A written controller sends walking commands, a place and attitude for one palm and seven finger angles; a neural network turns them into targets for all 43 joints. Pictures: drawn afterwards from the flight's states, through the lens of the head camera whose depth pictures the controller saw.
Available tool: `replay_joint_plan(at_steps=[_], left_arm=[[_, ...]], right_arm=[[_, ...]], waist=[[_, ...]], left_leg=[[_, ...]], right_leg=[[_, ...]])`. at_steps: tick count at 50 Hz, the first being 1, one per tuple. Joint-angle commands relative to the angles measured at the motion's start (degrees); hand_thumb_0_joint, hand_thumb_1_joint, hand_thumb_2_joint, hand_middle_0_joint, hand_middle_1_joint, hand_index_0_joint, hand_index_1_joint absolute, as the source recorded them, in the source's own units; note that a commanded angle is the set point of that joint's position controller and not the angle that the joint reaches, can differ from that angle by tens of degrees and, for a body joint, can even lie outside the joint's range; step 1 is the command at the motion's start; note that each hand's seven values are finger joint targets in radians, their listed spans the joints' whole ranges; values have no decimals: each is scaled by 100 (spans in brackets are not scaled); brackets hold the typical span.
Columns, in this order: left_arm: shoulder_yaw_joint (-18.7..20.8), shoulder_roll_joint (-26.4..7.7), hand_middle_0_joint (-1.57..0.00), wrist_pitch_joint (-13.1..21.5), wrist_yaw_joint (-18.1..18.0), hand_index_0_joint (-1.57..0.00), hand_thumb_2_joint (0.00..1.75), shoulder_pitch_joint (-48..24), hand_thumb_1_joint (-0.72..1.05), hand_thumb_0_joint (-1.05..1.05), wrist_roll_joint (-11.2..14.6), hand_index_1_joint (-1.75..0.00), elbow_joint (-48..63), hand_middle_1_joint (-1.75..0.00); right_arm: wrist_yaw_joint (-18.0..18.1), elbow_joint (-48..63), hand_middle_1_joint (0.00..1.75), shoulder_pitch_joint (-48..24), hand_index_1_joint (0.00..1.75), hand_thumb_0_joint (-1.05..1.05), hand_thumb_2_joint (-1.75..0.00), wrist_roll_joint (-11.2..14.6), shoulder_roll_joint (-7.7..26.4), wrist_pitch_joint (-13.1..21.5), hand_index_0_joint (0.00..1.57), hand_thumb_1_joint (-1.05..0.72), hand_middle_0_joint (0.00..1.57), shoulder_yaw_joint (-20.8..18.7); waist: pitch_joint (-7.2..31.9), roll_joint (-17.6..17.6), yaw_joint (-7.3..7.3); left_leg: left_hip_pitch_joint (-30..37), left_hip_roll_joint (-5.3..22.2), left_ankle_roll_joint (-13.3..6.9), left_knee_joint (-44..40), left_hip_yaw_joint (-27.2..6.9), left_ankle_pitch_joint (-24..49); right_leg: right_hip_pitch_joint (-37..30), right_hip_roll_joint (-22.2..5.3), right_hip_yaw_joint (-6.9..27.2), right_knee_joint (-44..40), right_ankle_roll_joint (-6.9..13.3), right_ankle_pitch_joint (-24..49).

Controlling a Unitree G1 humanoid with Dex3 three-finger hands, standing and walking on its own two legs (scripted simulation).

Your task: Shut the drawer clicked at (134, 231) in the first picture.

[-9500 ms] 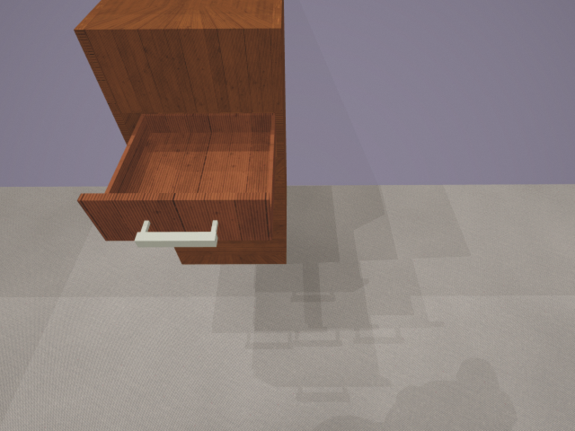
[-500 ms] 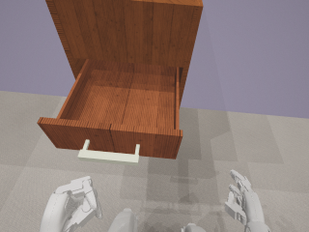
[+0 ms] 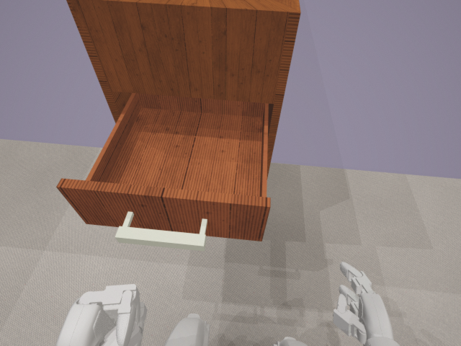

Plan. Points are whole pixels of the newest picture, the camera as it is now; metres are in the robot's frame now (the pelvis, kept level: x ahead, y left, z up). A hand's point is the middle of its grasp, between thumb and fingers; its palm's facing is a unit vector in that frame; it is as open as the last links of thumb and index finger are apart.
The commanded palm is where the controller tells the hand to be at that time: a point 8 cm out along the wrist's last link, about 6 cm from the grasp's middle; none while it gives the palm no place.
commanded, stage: raise the hand and make a fist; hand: left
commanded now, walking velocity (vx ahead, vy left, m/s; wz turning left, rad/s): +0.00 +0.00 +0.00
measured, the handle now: (164, 229) +0.33 +0.16 -0.02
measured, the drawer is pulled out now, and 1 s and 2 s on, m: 0.29 0.29 0.29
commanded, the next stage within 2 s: bring the fist close to the handle in 0.24 s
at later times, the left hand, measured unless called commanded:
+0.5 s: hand (134, 333) +0.14 +0.14 +0.06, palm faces -0.01 -1.00 -0.04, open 3.3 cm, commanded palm +0.11 +0.20 +0.07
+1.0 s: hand (153, 304) +0.19 +0.14 +0.01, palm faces -0.05 -1.00 -0.02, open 3.3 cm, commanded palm +0.17 +0.19 +0.02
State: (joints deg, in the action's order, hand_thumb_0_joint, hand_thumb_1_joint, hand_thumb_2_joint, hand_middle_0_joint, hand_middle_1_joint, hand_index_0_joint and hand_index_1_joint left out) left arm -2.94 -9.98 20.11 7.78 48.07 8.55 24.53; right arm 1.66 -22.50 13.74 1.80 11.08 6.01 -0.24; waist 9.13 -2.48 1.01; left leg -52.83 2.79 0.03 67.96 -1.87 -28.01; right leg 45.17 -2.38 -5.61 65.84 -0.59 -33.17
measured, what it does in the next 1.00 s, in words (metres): stands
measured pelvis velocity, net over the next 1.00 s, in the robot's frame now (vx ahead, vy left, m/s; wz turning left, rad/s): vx -0.01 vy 0.00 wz -0.02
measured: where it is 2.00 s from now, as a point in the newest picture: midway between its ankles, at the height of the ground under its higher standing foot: outside the picture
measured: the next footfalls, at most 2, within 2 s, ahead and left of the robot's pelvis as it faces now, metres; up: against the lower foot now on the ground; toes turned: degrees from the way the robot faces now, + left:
none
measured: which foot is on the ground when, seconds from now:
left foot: down 0.00-1.00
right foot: down 0.00-1.00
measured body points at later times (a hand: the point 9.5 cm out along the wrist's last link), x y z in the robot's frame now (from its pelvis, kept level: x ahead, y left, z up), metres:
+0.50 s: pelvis +0.00 -0.02 +0.00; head +0.04 -0.01 +0.45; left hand +0.14 +0.20 +0.07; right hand +0.21 -0.25 -0.06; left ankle +0.05 +0.12 -0.65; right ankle +0.00 -0.13 -0.65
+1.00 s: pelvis -0.01 +0.00 -0.03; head +0.07 +0.01 +0.41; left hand +0.18 +0.19 +0.02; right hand +0.20 -0.23 -0.10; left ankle +0.05 +0.12 -0.65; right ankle +0.00 -0.13 -0.65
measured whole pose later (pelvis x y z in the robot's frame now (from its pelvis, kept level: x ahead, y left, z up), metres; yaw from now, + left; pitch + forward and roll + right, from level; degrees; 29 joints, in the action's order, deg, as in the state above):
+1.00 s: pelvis -0.01 +0.00 -0.03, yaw -1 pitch +19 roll -3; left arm 0.2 -10.2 24.6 8.2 33.1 9.0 10.5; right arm 2.1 -26.4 11.0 0.5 11.4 7.3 -0.2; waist 10.7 -1.5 -0.4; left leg -64.9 3.4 0.4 76.6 -2.4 -30.5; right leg 57.2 -1.9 -5.4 74.8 -0.2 -36.0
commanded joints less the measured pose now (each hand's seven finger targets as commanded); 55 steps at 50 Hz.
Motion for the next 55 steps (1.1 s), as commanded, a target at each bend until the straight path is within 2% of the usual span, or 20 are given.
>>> replay_joint_plan(at_steps=[1, 4, 8, 13, 15, 18, 20, 22, 25, 27, 28, 30, 32, 35, 39, 45, 48, 50, 53, 55], left_arm=[[400, -414, -140, 378, 44, -140, 90, 553, 90, 0, 107, -160, 1075, -160], [637, -496, -140, 429, 13, -140, 90, 678, 90, 0, 220, -160, 1125, -160], [652, -409, -140, 543, 64, -140, 90, 483, 90, 0, 345, -160, 951, -160], [620, -455, -140, 641, 324, -140, 90, 414, 90, 0, 418, -160, 732, -160], [827, -650, -140, 649, 389, -140, 90, 250, 90, 0, 418, -160, 552, -160], [828, -573, -140, 683, 471, -140, 90, 155, 90, 0, 459, -160, 529, -160], [1012, -615, -140, 700, 442, -140, 90, 105, 90, 0, 476, -160, 283, -160], [832, -415, -140, 764, 475, -140, 90, 36, 90, 0, 486, -160, 237, -160], [925, -502, -140, 865, 483, -140, 90, -222, 90, 0, 497, -160, 127, -160], [713, -399, -140, 926, 511, -140, 90, -307, 90, 0, 436, -160, 227, -160], [624, -388, -140, 948, 516, -140, 90, -469, 90, 0, 420, -160, 289, -160], [692, -465, -140, 914, 476, -140, 90, -461, 90, 0, 354, -160, 172, -160], [551, -357, -140, 871, 440, -140, 90, -491, 90, 0, 316, -160, 190, -160], [833, -568, -140, 751, 295, -140, 90, -701, 90, 0, 255, -160, -59, -160], [677, -328, -140, 719, 152, -140, 90, -706, 90, 0, 226, -160, -43, -160], [547, -353, -140, 804, 45, -140, 90, -1255, 90, 0, 128, -160, -204, -160], [425, -296, -140, 895, 36, -140, 90, -1517, 90, 0, 74, -160, -245, -160], [571, -385, -140, 882, 2, -140, 90, -1474, 90, 0, 66, -160, -356, -160], [467, -299, -140, 859, -12, -140, 90, -1439, 90, 0, 79, -160, -217, -160], [495, -353, -140, 803, -92, -140, 90, -1563, 90, 0, 13, -160, -275, -160]], right_arm=[[77, 1012, 30, -536, 30, 0, -90, 39, 594, 350, 20, -90, 20, -354], [88, 975, 30, -559, 30, 0, -90, 56, 538, 346, 20, -90, 20, -383], [118, 864, 30, -587, 30, 0, -90, 69, 542, 386, 20, -90, 20, -381], [123, 754, 30, -576, 30, 0, -90, 92, 598, 519, 20, -90, 20, -387], [163, 672, 30, -623, 30, 0, -90, 91, 613, 522, 20, -90, 20, -390], [179, 681, 30, -626, 30, 0, -90, 88, 600, 540, 20, -90, 20, -382], [193, 591, 30, -670, 30, 0, -90, 74, 588, 528, 20, -90, 20, -401], [167, 604, 30, -639, 30, 0, -90, 59, 601, 554, 20, -90, 20, -393], [160, 520, 30, -680, 30, 0, -90, 19, 625, 605, 20, -90, 20, -395], [130, 540, 30, -634, 30, 0, -90, 8, 642, 631, 20, -90, 20, -381], [125, 544, 30, -629, 30, 0, -90, 1, 650, 660, 20, -90, 20, -380], [115, 490, 30, -666, 30, 0, -90, -21, 650, 650, 20, -90, 20, -392], [92, 557, 30, -679, 30, 0, -90, -28, 662, 620, 20, -90, 20, -382], [126, 517, 30, -731, 30, 0, -90, -36, 676, 525, 20, -90, 20, -393], [86, 606, 30, -719, 30, 0, -90, -60, 675, 469, 20, -90, 20, -375], [99, 548, 30, -692, 30, 0, -90, -111, 731, 453, 20, -90, 20, -334], [82, 546, 30, -648, 30, 0, -90, -128, 768, 458, 20, -90, 20, -313], [82, 513, 30, -661, 30, 0, -90, -141, 766, 435, 20, -90, 20, -330], [42, 586, 30, -650, 30, 0, -90, -148, 786, 402, 20, -90, 20, -327], [35, 558, 30, -658, 30, 0, -90, -153, 796, 352, 20, -90, 20, -325]], waist=[[688, 207, -28], [758, 80, 61], [435, 201, -50], [373, 274, -138], [253, 407, -148], [307, 253, -125], [284, 315, -89], [394, 222, -117], [558, 255, -117], [709, 9, -140], [798, 37, -182], [842, -15, -144], [855, -55, -160], [801, 96, -118], [1020, 13, -75], [1062, 132, -205], [1132, 29, -259], [1279, 84, -187], [1528, -146, -155], [1550, -136, -155]], left_leg=[[904, -212, -195, -1093, 15, 660], [930, -222, -186, -1080, 72, 832], [799, -233, -193, -1016, 75, 722], [738, -244, -215, -924, 76, 699], [649, -233, -217, -879, 71, 619], [644, -247, -211, -863, 100, 586], [585, -231, -203, -831, 74, 634], [617, -235, -202, -776, 76, 710], [535, -220, -205, -657, 47, 778], [593, -223, -206, -623, 57, 850], [625, -217, -218, -585, 46, 876], [579, -199, -217, -551, 33, 929], [531, -203, -205, -549, 32, 822], [346, -185, -185, -500, 19, 672], [392, -193, -163, -498, 20, 713], [130, -170, -173, -294, -47, 523], [81, -175, -157, -211, -61, 396], [39, -168, -156, -167, -74, 495], [175, -171, -139, -154, -68, 644], [167, -153, -139, -128, -107, 745]], right_leg=[[-194, 307, 108, -1147, 182, 729], [-332, 292, 152, -1169, 187, 901], [-268, 285, 255, -1333, 167, 752], [-244, 254, 384, -1446, 140, 698], [-212, 258, 458, -1526, 142, 510], [-184, 243, 482, -1487, 146, 434], [-130, 276, 436, -1420, 159, 503], [-35, 288, 371, -1277, 155, 677], [28, 304, 369, -1146, 160, 753], [129, 303, 309, -985, 176, 865], [183, 302, 298, -932, 168, 915], [224, 316, 289, -861, 185, 949], [334, 315, 234, -774, 181, 859], [424, 335, 262, -754, 191, 639], [519, 334, 143, -566, 198, 721], [875, 356, 151, -411, 194, 503], [1080, 340, 141, -286, 200, 397], [1041, 350, 138, -210, 216, 482], [1094, 328, 93, -85, 219, 654], [1154, 343, 76, -6, 227, 728]])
